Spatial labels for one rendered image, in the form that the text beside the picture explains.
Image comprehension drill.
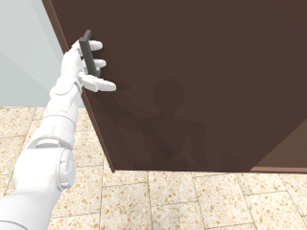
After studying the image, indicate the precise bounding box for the robot left upper arm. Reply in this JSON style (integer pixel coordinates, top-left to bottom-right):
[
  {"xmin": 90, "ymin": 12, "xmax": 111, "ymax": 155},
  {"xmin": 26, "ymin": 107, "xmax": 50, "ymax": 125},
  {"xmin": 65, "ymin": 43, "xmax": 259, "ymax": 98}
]
[{"xmin": 0, "ymin": 148, "xmax": 77, "ymax": 230}]

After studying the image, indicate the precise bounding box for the handle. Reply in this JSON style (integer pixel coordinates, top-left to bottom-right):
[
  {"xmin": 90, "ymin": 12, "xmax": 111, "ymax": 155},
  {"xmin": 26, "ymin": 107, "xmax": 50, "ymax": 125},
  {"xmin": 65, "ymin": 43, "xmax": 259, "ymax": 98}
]
[{"xmin": 79, "ymin": 30, "xmax": 102, "ymax": 79}]

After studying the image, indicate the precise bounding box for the wardrobe door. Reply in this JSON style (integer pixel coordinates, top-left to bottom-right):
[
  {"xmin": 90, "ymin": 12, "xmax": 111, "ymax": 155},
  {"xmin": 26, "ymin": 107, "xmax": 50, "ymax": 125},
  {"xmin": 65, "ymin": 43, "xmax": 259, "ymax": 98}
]
[
  {"xmin": 254, "ymin": 119, "xmax": 307, "ymax": 168},
  {"xmin": 51, "ymin": 0, "xmax": 307, "ymax": 173}
]

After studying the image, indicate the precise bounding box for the robot left forearm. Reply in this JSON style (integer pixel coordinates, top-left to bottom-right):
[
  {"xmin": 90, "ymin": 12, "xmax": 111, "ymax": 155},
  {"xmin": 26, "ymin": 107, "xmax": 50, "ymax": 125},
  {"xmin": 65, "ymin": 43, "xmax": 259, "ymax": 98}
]
[{"xmin": 13, "ymin": 76, "xmax": 83, "ymax": 189}]

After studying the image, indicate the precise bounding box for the robot left hand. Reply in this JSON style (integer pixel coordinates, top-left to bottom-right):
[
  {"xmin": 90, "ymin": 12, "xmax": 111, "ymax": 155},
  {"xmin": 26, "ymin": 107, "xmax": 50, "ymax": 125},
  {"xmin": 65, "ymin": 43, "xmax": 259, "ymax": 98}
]
[{"xmin": 60, "ymin": 40, "xmax": 116, "ymax": 92}]

